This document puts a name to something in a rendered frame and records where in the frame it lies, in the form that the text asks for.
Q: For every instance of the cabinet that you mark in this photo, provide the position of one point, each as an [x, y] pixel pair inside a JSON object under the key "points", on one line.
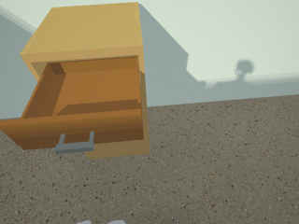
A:
{"points": [[90, 32]]}

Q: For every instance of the drawer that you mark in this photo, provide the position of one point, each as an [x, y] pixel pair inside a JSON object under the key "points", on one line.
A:
{"points": [[76, 98]]}

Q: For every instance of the handle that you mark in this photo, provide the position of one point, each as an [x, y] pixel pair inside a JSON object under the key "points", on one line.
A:
{"points": [[62, 148]]}

